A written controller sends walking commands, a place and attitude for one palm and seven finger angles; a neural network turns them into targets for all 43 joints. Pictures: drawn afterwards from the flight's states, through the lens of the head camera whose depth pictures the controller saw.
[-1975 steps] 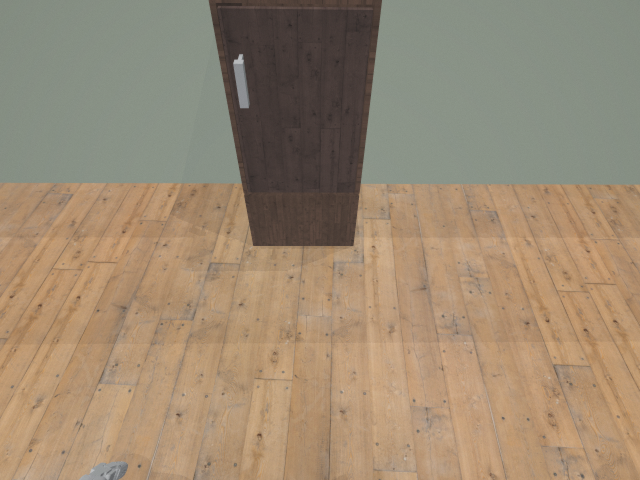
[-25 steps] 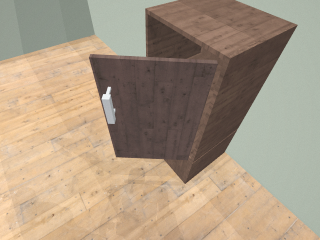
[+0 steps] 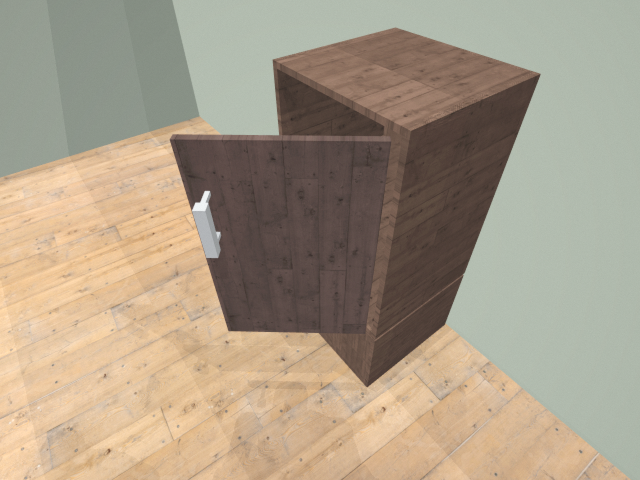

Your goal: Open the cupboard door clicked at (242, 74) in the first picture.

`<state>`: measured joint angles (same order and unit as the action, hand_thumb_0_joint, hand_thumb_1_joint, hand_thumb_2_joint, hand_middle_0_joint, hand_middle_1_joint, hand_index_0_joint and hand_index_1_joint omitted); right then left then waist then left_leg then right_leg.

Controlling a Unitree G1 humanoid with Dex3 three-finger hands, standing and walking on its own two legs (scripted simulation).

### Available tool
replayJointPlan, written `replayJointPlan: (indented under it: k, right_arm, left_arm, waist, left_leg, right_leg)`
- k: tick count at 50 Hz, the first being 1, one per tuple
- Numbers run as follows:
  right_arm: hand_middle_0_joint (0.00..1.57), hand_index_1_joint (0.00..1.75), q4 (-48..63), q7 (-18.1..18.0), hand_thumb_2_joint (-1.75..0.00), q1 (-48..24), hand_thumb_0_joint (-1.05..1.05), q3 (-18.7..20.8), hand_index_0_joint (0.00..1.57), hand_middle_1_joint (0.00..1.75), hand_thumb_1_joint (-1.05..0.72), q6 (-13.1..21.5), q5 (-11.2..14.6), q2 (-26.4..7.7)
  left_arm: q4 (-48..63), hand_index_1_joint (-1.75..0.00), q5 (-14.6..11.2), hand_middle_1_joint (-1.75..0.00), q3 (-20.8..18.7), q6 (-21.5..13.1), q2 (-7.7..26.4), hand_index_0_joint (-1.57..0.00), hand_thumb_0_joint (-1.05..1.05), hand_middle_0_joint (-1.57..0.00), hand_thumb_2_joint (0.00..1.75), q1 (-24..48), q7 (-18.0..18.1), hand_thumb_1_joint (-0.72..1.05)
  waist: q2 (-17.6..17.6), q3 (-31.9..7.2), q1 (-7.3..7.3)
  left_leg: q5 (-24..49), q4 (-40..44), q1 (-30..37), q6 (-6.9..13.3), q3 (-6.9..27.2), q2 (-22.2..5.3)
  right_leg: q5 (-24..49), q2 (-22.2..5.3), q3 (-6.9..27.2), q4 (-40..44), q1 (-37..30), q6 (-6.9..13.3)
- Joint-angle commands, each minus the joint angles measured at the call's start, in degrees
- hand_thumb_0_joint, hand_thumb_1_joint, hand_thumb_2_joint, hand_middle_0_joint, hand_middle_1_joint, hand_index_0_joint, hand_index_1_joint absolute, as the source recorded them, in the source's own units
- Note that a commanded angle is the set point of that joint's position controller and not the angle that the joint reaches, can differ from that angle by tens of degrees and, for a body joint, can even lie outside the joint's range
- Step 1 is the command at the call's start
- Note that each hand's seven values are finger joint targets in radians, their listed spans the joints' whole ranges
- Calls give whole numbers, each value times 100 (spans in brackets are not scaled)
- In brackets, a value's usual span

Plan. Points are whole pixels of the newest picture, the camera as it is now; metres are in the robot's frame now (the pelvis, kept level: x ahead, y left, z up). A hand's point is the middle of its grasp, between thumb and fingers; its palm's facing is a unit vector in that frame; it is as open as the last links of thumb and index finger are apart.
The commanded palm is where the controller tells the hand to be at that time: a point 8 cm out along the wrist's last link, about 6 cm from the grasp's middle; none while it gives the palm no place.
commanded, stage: come to a stop and stand still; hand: left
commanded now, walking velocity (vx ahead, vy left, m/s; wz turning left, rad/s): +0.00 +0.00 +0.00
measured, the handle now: (209, 224) +0.58 +0.25 -0.02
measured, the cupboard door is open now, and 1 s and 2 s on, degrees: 51 51 51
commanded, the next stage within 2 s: look again from close up in 1.94 s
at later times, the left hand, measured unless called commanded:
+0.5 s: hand out of the picture -0.05 +0.15 -0.18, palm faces +0.06 -0.99 -0.15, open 7.3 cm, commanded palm none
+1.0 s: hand out of the picture -0.11 +0.15 -0.18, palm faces +0.14 -0.98 -0.16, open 7.4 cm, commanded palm none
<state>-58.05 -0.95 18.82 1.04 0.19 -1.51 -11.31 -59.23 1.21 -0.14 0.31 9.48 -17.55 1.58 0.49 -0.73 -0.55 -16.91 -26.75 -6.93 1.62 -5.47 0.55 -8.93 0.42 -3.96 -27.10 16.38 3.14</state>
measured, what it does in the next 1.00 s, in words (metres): shifts its weight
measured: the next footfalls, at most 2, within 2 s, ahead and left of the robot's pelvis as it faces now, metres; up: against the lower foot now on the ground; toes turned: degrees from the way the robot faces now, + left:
right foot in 1.28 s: -0.06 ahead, -0.11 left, +0.00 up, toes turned +5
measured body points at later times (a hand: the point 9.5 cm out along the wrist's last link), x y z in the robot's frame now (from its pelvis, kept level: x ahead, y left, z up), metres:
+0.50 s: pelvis -0.04 +0.00 +0.00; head -0.05 -0.01 +0.45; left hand -0.05 +0.20 -0.16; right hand -0.11 -0.19 -0.16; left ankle -0.02 +0.10 -0.74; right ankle +0.08 -0.08 -0.73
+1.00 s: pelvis -0.08 +0.00 -0.01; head -0.09 -0.01 +0.44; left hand -0.11 +0.20 -0.17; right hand -0.05 -0.22 -0.17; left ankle -0.04 +0.10 -0.73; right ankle +0.08 -0.08 -0.73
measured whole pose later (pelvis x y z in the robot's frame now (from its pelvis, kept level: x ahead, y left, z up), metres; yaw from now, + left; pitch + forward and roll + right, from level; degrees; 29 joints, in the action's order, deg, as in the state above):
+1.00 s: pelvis -0.08 +0.00 -0.01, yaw +3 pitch -4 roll +2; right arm -59.9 -1.2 16.9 2.4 -0.9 -1.6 -8.3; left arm -61.0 1.9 -2.5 1.5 4.9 -21.3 1.2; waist -0.4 1.3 0.0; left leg -22.3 -38.1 -18.1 2.4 -2.8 3.2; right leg -9.6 1.5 0.5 -29.4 23.4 2.4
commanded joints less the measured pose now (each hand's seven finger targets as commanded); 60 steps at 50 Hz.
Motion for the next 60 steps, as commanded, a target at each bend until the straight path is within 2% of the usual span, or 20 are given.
replayJointPlan:
  k: [1,10,21,35,40,43,44,46,48,49,50,51,52,53,54,55,56,57,58,60]
  right_arm:
    - [20,30,-36,-18,-90,743,0,30,20,30,-90,-12,24,-307]
    - [20,30,-385,-54,-90,1011,0,-29,20,30,-90,41,17,-81]
    - [20,30,-559,-96,-90,1212,0,-22,20,30,-90,43,17,136]
    - [20,30,-337,-112,-90,722,0,90,20,30,-90,34,4,27]
    - [20,30,-167,-101,-90,315,0,151,20,30,-90,9,11,-141]
    - [20,30,-45,-92,-90,79,0,171,20,30,-90,-8,21,-204]
    - [20,30,-29,-87,-90,83,0,175,20,30,-90,-23,22,-195]
    - [20,30,-45,-74,-90,328,0,172,20,30,-90,-77,22,-108]
    - [20,30,-240,-67,-90,914,0,210,20,30,-90,-167,25,38]
    - [20,30,-388,-61,-90,1295,0,236,20,30,-90,-203,23,44]
    - [20,30,-462,-57,-90,1602,0,236,20,30,-90,-214,44,69]
    - [20,30,-503,-34,-90,1749,0,188,20,30,-90,-145,45,205]
    - [20,30,-507,-26,-90,1753,0,128,20,30,-90,-94,40,276]
    - [20,30,-479,-44,-90,1669,0,90,20,30,-90,-28,7,233]
    - [20,30,-355,-108,-90,1289,0,137,20,30,-90,37,-82,-95]
    - [20,30,12,-183,-90,315,0,155,20,30,-90,90,-21,-278]
    - [20,30,173,-163,-90,-366,0,156,20,30,-90,117,0,-259]
    - [20,30,265,-135,-90,-690,0,129,20,30,-90,154,11,-247]
    - [20,30,272,-116,-90,-700,0,134,20,30,-90,177,4,-293]
    - [20,30,79,-123,-90,-242,0,129,20,30,-90,137,-13,-325]
  left_arm:
    - [260,-30,-33,-30,-160,-104,712,-20,0,-20,90,-25,50,90]
    - [-26,-30,-50,-30,-150,-116,450,-20,0,-20,90,-294,40,90]
    - [-181,-30,-33,-30,-146,-106,181,-20,0,-20,90,-449,53,90]
    - [-120,-30,26,-30,-206,-64,-23,-20,0,-20,90,-617,5,90]
    - [-78,-30,56,-30,-244,-8,-63,-20,0,-20,90,-762,-31,90]
    - [-54,-30,65,-30,-255,-1,-59,-20,0,-20,90,-856,-45,90]
    - [-51,-30,72,-30,-265,-6,-30,-20,0,-20,90,-906,-45,90]
    - [20,-30,62,-30,-277,-14,104,-20,0,-20,90,-763,-22,90]
    - [126,-30,29,-30,-364,9,338,-20,0,-20,90,-332,27,90]
    - [272,-30,23,-30,-437,56,474,-20,0,-20,90,102,77,90]
    - [392,-30,29,-30,-465,72,514,-20,0,-20,90,515,129,90]
    - [454,-30,41,-30,-471,69,506,-20,0,-20,90,650,153,90]
    - [433,-30,34,-30,-462,81,472,-20,0,-20,90,517,151,90]
    - [371,-30,13,-30,-420,99,338,-20,0,-20,90,191,125,90]
    - [358,-30,-74,-30,-391,127,74,-20,0,-20,90,-40,66,90]
    - [396,-30,-60,-30,-418,147,90,-20,0,-20,90,-193,4,90]
    - [338,-30,19,-30,-431,199,115,-20,0,-20,90,-280,-17,90]
    - [278,-30,28,-30,-416,182,94,-20,0,-20,90,-455,-39,90]
    - [267,-30,22,-30,-358,125,-18,-20,0,-20,90,-505,-49,90]
    - [258,-30,20,-30,-234,16,-166,-20,0,-20,90,-367,-66,90]
  waist:
    - [-470,632,-151]
    - [-78,714,-16]
    - [-183,756,13]
    - [-53,792,64]
    - [96,808,175]
    - [-52,835,218]
    - [-199,768,207]
    - [-738,762,19]
    - [-1424,308,-319]
    - [-1557,74,-517]
    - [-1458,111,-696]
    - [-1178,328,-690]
    - [-790,589,-591]
    - [-64,659,-413]
    - [1428,890,-257]
    - [1699,1104,155]
    - [1230,1024,434]
    - [664,951,583]
    - [284,947,546]
    - [-74,867,320]
  left_leg:
    - [-747,408,-650,97,473,-260]
    - [-909,757,-1296,92,713,-405]
    - [-1163,728,-1608,105,827,-394]
    - [-1741,901,-1902,193,1138,-503]
    - [-2151,1025,-2238,256,1263,-594]
    - [-2220,837,-2322,257,1211,-528]
    - [-2127,592,-2150,228,1102,-390]
    - [-1719,-131,-1590,156,805,-35]
    - [-766,-1701,-248,49,269,390]
    - [-490,-2271,348,56,210,386]
    - [-503,-2359,650,76,287,274]
    - [-717,-1690,629,124,296,166]
    - [-824,-556,525,168,324,114]
    - [-1038,769,259,216,489,-2]
    - [-1998,1853,-549,557,1898,-1054]
    - [-2073,2247,-2059,861,2403,-1901]
    - [-1915,2220,-2869,889,2309,-1847]
    - [-1535,2032,-2970,880,2038,-1704]
    - [-1092,1760,-2637,858,1778,-1537]
    - [-775,1261,-1856,689,1435,-1251]
  right_leg:
    - [-2428,-810,1437,1451,333,47]
    - [-1985,-675,1205,1171,-81,15]
    - [-1956,-612,1200,1003,-59,-1]
    - [-1597,-350,1051,443,34,-88]
    - [-1419,-183,952,-60,-111,-153]
    - [-1579,-198,1146,-88,-83,-128]
    - [-1841,-268,1320,154,87,-105]
    - [-2754,-538,1860,931,766,3]
    - [-3475,-1071,2291,1966,1737,128]
    - [-3385,-1190,2163,2221,2203,136]
    - [-3184,-1206,1935,2233,2523,129]
    - [-2983,-1142,1751,2065,2505,71]
    - [-2819,-969,1626,1613,2341,-1]
    - [-2574,-552,1367,743,1928,-87]
    - [-1714,201,697,-969,1662,-334]
    - [-1180,9,587,-2348,935,-297]
    - [-856,-150,962,-3131,429,-229]
    - [-816,-191,965,-3350,227,-225]
    - [-1003,-255,867,-2834,219,-224]
    - [-1129,-223,441,-1194,45,-268]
